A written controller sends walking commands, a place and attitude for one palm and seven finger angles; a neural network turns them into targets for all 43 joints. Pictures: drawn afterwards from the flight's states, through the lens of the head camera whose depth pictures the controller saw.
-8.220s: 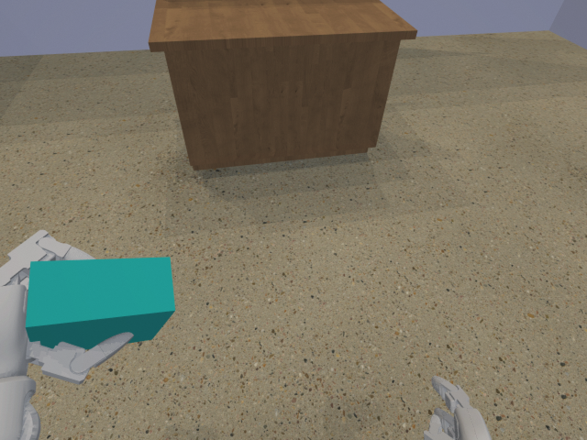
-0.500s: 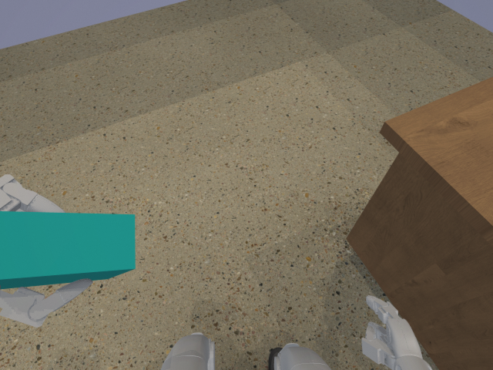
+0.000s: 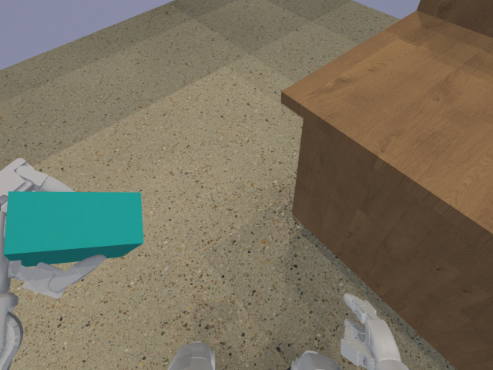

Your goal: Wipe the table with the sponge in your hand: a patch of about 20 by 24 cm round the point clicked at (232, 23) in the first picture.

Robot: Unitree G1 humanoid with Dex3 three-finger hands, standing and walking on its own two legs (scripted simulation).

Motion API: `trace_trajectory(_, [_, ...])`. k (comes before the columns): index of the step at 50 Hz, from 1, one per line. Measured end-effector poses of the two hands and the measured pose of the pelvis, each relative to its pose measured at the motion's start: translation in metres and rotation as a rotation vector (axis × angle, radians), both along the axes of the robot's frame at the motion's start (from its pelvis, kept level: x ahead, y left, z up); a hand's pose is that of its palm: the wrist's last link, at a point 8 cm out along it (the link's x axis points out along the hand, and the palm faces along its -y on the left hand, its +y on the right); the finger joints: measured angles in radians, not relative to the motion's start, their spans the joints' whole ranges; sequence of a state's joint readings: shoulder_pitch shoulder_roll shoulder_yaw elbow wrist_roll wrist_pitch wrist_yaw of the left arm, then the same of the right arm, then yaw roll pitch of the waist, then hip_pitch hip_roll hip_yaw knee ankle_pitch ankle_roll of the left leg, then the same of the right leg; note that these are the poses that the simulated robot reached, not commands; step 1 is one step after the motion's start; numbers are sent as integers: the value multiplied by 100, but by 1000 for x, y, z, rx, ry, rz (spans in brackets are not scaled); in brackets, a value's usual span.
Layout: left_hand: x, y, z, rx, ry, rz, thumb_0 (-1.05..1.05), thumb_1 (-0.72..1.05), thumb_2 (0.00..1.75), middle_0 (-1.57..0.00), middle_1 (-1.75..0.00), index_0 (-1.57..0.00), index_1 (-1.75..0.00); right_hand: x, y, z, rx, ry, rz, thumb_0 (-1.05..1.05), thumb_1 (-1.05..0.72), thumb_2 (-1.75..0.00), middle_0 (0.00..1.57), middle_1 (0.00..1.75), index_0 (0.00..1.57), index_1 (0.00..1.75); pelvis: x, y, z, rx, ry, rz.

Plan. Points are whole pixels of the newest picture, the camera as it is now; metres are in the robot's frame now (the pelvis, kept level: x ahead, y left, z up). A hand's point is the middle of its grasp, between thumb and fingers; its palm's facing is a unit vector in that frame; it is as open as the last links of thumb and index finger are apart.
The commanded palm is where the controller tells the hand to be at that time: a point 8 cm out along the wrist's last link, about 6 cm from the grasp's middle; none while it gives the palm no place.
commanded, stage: turn to face it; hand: left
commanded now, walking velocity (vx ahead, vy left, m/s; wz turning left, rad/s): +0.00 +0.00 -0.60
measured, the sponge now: (95, 230) +0.25 +0.20 +0.16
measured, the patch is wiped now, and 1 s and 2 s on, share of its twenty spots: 0.00 0.00 0.00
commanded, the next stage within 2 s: take the last steps up to it in 1.96 s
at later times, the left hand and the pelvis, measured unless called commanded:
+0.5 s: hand (120, 266) +0.20 +0.14 +0.19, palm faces +0.14 -0.87 -0.47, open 10.2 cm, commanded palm +0.16 +0.19 +0.20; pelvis -0.08 -0.03 +0.01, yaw -17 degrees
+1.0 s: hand (252, 319) +0.16 +0.01 +0.19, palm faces -0.17 -0.85 -0.50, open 10.2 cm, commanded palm +0.13 +0.07 +0.20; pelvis -0.16 -0.06 +0.01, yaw -35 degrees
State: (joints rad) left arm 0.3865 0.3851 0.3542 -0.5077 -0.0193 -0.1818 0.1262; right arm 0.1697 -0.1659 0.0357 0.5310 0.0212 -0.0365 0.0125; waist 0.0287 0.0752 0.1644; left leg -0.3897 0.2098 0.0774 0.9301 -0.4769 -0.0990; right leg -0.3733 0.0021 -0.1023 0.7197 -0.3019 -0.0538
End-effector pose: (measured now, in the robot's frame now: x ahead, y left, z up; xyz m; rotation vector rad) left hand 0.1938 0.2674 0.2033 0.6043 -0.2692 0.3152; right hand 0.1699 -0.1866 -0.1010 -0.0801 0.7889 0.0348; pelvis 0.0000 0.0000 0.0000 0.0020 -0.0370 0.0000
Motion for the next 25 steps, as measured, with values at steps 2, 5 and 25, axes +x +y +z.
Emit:
trace_trajectory(2, [4,-15,0,-3,32,-39,-1,-49,101,-73,-136,-72,-136,-15,-21,-2,-19,44,-48,1,-91,-90,20,30,21,30,-7,-6,4,17,5,-30])
trace_trajectory(5, [4,-33,4,12,74,-99,-1,-49,101,-73,-136,-72,-136,-39,-53,3,-57,87,-131,1,-91,-90,20,30,20,30,-15,-13,10,31,14,-70])
trace_trajectory(25, [-26,-80,3,-49,-8,-281,-1,-49,101,-73,-136,-72,-136,-144,-114,46,-155,-27,-360,1,-91,-90,20,30,20,30,-78,-31,14,46,14,-298])
